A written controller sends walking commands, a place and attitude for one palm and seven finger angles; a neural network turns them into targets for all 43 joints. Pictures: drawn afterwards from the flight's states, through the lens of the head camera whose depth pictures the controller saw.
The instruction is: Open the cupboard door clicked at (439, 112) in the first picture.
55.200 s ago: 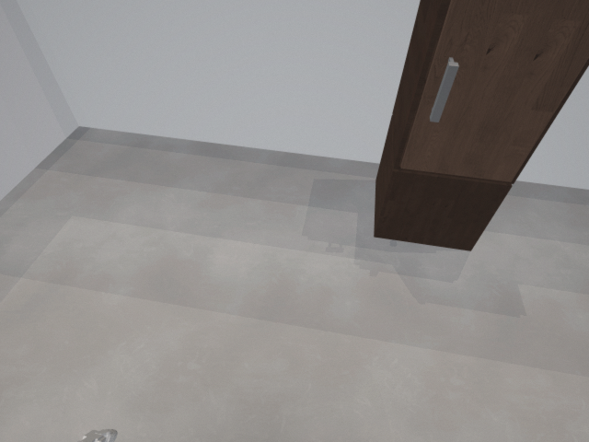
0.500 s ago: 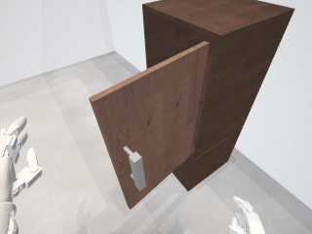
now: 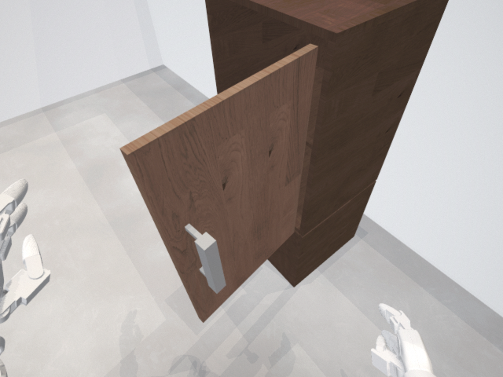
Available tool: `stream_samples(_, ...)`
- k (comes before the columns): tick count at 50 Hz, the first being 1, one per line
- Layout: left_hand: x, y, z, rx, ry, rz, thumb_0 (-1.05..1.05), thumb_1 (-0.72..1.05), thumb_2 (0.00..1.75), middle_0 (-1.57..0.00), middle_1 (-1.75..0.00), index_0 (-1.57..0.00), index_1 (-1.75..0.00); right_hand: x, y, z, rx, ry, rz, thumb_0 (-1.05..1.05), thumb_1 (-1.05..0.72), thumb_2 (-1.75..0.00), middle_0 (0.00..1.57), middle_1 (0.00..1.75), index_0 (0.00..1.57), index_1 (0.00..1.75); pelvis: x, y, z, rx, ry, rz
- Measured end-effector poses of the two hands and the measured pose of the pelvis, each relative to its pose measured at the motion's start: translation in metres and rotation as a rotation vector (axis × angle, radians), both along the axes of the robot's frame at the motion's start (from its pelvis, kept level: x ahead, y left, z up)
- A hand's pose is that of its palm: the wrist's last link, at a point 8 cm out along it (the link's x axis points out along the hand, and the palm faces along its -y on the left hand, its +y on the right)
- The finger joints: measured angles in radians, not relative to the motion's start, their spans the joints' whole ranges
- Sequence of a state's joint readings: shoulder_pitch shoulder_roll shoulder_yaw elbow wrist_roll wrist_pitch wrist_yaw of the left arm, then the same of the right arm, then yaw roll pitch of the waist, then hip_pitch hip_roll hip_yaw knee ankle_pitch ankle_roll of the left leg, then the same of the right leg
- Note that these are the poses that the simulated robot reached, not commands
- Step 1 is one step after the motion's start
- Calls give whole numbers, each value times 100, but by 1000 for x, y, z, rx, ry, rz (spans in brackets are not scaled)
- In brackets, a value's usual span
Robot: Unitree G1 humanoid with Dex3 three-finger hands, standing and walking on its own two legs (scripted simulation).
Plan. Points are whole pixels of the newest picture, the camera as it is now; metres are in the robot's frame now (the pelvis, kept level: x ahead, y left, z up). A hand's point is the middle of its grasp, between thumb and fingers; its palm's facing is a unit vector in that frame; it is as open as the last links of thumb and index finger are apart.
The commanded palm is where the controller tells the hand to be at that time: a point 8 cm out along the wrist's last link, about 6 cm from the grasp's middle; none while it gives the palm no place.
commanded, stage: step back with the hand held close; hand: left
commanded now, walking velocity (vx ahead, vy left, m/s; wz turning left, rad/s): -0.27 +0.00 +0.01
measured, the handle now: (204, 258) +0.33 +0.12 -0.03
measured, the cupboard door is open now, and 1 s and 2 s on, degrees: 98 98 98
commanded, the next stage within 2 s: stop stepping back and stand still in 1.06 s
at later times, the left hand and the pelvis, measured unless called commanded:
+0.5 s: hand out of the picture +0.13 +0.29 +0.15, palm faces +0.44 -0.74 -0.51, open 7.4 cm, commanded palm +0.06 +0.32 +0.17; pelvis -0.07 +0.02 -0.02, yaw +1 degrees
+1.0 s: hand out of the picture +0.07 +0.28 +0.16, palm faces +0.44 -0.79 -0.43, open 7.4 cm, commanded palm +0.01 +0.31 +0.17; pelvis -0.13 +0.01 +0.00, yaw +0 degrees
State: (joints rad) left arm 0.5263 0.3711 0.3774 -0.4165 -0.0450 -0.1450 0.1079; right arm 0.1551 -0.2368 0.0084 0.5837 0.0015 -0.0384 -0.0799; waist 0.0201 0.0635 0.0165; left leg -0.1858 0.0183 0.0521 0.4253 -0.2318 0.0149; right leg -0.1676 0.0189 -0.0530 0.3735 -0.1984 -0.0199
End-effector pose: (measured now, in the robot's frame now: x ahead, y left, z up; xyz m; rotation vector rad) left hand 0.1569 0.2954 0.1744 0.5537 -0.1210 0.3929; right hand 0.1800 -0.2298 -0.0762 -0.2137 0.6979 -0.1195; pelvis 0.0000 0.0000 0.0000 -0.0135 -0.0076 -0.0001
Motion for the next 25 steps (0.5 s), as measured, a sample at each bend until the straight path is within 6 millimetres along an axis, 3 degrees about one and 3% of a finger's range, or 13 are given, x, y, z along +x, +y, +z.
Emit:
stream_samples(9, -18, 8, -6, 25, 32, -32, 1, 89, 90, -21, -31, -22, -30, -32, -6, 0, -44, 41, -61, 1, -90, -89, 20, 30, 20, 30, -22, 10, -3, 3, 12, -7)
stream_samples(25, -72, 24, -6, 81, -83, 4, 1, 89, 90, -21, -31, -22, -30, -84, 16, -9, -49, 30, -3, 1, -90, -89, 20, 30, 21, 30, -69, 16, -16, -3, -5, 20)
